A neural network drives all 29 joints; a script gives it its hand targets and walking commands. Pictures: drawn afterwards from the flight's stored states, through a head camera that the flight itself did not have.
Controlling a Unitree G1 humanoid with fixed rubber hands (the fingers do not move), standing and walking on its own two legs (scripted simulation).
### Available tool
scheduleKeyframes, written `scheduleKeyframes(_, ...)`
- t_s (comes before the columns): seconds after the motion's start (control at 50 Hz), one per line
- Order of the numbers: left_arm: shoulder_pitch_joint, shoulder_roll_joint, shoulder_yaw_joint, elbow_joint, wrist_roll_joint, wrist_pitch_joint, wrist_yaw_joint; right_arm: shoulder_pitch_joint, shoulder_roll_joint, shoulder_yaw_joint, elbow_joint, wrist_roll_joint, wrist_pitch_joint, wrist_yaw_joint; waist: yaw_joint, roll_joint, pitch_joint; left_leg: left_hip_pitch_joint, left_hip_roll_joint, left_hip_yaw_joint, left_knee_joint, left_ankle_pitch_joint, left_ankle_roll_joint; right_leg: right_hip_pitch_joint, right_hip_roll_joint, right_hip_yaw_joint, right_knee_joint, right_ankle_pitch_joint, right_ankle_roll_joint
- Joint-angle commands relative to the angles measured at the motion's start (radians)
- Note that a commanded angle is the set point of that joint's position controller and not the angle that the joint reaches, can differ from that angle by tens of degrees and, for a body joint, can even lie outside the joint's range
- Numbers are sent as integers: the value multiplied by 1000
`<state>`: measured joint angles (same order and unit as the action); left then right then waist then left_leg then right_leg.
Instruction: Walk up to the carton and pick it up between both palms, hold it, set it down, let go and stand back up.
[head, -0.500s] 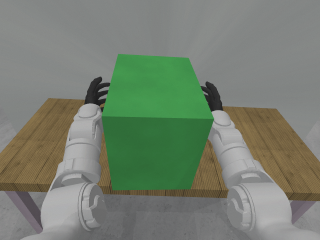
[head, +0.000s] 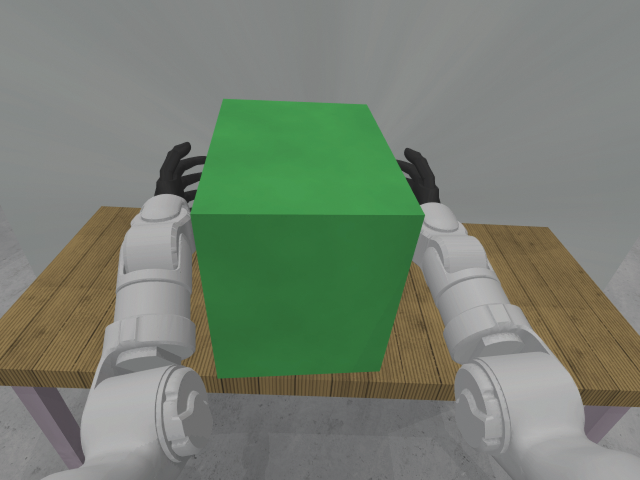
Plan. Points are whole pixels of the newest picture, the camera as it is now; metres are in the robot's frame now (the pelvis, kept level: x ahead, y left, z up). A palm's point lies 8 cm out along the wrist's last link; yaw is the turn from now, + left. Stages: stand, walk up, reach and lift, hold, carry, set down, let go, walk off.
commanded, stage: reach and lift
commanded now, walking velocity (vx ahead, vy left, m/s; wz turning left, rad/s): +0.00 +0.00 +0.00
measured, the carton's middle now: (298, 229) +0.43 +0.04 +0.17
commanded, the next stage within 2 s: hold in 1.06 s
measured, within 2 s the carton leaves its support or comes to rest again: neither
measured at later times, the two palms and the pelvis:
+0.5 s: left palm (168, 199) +0.38 +0.19 +0.24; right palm (423, 193) +0.40 -0.11 +0.25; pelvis +0.00 +0.00 +0.00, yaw +0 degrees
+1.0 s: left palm (168, 188) +0.37 +0.19 +0.26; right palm (431, 177) +0.40 -0.11 +0.28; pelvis +0.00 +0.00 +0.00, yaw +0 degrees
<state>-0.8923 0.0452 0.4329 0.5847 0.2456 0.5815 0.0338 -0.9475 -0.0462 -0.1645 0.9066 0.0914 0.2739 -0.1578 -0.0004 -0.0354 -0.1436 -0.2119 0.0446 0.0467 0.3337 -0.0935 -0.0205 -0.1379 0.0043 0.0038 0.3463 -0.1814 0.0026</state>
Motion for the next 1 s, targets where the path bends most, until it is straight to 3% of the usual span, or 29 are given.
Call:
scheduleKeyframes(0.0, -668, -606, -515, -206, -141, -24, -147, -759, 560, 299, -280, 121, -17, 59, -147, 64, -371, 362, -83, -16, 3, 150, -12, 88, 63, -66, -114, 200, 61)
scheduleKeyframes(0.04, -607, -624, -555, -260, -152, -9, -140, -697, 555, 332, -300, 161, -10, 49, -162, 103, -394, 388, -84, -21, 18, 232, -32, 128, 63, -63, -105, 293, 61)
scheduleKeyframes(0.1, -667, -578, -494, -176, -136, 10, -155, -777, 556, 297, -285, 138, 13, 50, -156, 41, -274, 309, -84, -22, -17, 66, 3, 69, 52, -60, -130, 130, 70)
scheduleKeyframes(0.16, -735, -597, -546, -259, -171, -1, -153, -793, 587, 295, -297, 147, 15, 55, -156, 68, -337, 316, -80, -18, -20, 53, -7, 61, 52, -62, -124, 115, 64)
scheduleKeyframes(0.22, -701, -589, -500, -203, -145, 17, -153, -795, 574, 286, -279, 150, 33, 57, -148, 43, -342, 316, -82, -18, -15, 38, 0, 65, 51, -62, -127, 90, 63)
scheduleKeyframes(0.26, -745, -584, -528, -287, -154, 7, -149, -715, 580, 282, -219, 159, 47, 54, -166, 78, -346, 320, -80, -22, -12, 84, -14, 74, 57, -56, -111, 160, 64)
scheduleKeyframes(0.3, -734, -599, -550, -294, -173, 20, -147, -761, 583, 310, -272, 178, 48, 52, -158, 95, -359, 328, -83, -19, -7, 127, -19, 94, 56, -54, -109, 210, 65)
scheduleKeyframes(0.32, -733, -615, -555, -304, -187, 22, -146, -761, 581, 310, -305, 176, 48, 51, -177, 75, -392, 345, -82, -25, -2, 125, -21, 105, 60, -57, -112, 214, 67)
scheduleKeyframes(0.36, -757, -597, -544, -281, -171, 23, -152, -711, 560, 268, -208, 160, 70, 48, -192, 94, -329, 328, -79, -24, -13, 83, -23, 76, 56, -55, -118, 159, 64)
scheduleKeyframes(0.38, -718, -583, -543, -232, -165, 37, -152, -777, 575, 298, -273, 176, 61, 47, -162, 81, -324, 315, -87, -19, -8, 83, -12, 73, 55, -54, -125, 164, 68)
scheduleKeyframes(0.44, -760, -586, -544, -285, -175, 37, -146, -786, 586, 303, -273, 178, 75, 45, -161, 63, -366, 327, -87, -19, -6, 68, -16, 85, 57, -61, -116, 148, 71)
scheduleKeyframes(0.48, -715, -613, -571, -256, -189, 45, -150, -753, 565, 284, -258, 179, 86, 43, -196, 79, -321, 316, -79, -31, -14, 73, -31, 74, 64, -58, -115, 165, 65)
scheduleKeyframes(0.5, -756, -614, -584, -334, -206, 41, -144, -751, 585, 310, -280, 200, 88, 44, -179, 81, -360, 316, -81, -28, -8, 102, -25, 92, 64, -52, -106, 192, 67)
scheduleKeyframes(0.54, -743, -604, -580, -294, -200, 46, -144, -797, 586, 315, -319, 201, 90, 31, -186, 85, -388, 326, -92, -31, 8, 112, -18, 109, 58, -48, -109, 236, 75)
scheduleKeyframes(0.56, -804, -622, -612, -352, -230, 36, -144, -784, 586, 309, -307, 202, 89, 33, -195, 98, -422, 335, -82, -31, 4, 117, -31, 98, 64, -49, -101, 225, 70)
scheduleKeyframes(0.58, -811, -603, -601, -346, -210, 42, -138, -770, 582, 298, -271, 205, 99, 33, -189, 114, -390, 332, -80, -31, 2, 97, -32, 75, 60, -48, -105, 196, 71)
scheduleKeyframes(0.6, -769, -585, -563, -302, -185, 54, -141, -773, 585, 310, -275, 203, 104, 38, -165, 75, -367, 327, -86, -27, -3, 82, -21, 79, 57, -50, -110, 171, 72)
scheduleKeyframes(0.62, -768, -586, -578, -315, -209, 54, -146, -784, 579, 316, -313, 214, 101, 34, -176, 77, -400, 332, -88, -29, 0, 94, -15, 92, 57, -44, -114, 195, 69)
scheduleKeyframes(0.64, -769, -593, -551, -271, -187, 60, -150, -769, 572, 288, -238, 202, 118, 37, -188, 73, -313, 298, -87, -31, -18, 40, -18, 65, 58, -50, -117, 137, 72)
scheduleKeyframes(0.68, -749, -555, -515, -227, -170, 71, -160, -792, 578, 297, -259, 200, 123, 34, -158, 43, -313, 297, -92, -24, -18, 49, -1, 76, 53, -46, -124, 141, 71)
scheduleKeyframes(0.7, -792, -566, -545, -282, -190, 65, -155, -786, 571, 294, -247, 211, 123, 37, -167, 88, -346, 305, -91, -23, -16, 49, -15, 79, 53, -44, -118, 143, 69)
scheduleKeyframes(0.74, -796, -591, -560, -283, -186, 66, -154, -788, 561, 278, -253, 209, 127, 36, -189, 90, -362, 306, -86, -29, -15, 28, -21, 62, 61, -44, -117, 126, 67)
scheduleKeyframes(0.76, -806, -559, -535, -263, -183, 69, -155, -791, 573, 278, -210, 207, 137, 40, -162, 75, -310, 292, -83, -25, -28, 20, -15, 44, 61, -45, -119, 106, 64)
scheduleKeyframes(0.78, -827, -602, -588, -330, -203, 68, -149, -791, 576, 295, -262, 219, 135, 38, -190, 100, -366, 297, -81, -30, -19, 59, -33, 74, 64, -50, -110, 159, 59)
scheduleKeyframes(0.82, -796, -579, -556, -276, -199, 78, -147, -803, 553, 286, -253, 229, 146, 35, -183, 84, -359, 318, -81, -32, -17, 54, -27, 74, 61, -38, -118, 157, 64)
scheduleKeyframes(0.86, -819, -593, -588, -351, -210, 75, -147, -754, 565, 281, -237, 234, 155, 29, -203, 101, -385, 314, -78, -37, -12, 93, -44, 95, 68, -49, -102, 203, 62)
scheduleKeyframes(0.92, -781, -559, -543, -278, -188, 99, -151, -796, 540, 282, -246, 243, 164, 30, -183, 73, -327, 296, -82, -33, -15, 65, -29, 83, 62, -43, -112, 182, 68)
scheduleKeyframes(0.94, -809, -601, -605, -371, -223, 92, -151, -792, 569, 302, -301, 267, 160, 29, -191, 94, -413, 315, -84, -35, -3, 95, -38, 119, 65, -41, -93, 218, 73)
scheduleKeyframes(0.98, -855, -598, -618, -397, -241, 88, -140, -797, 581, 328, -309, 279, 173, 25, -190, 113, -423, 335, -83, -40, 0, 103, -44, 93, 66, -40, -95, 225, 67)
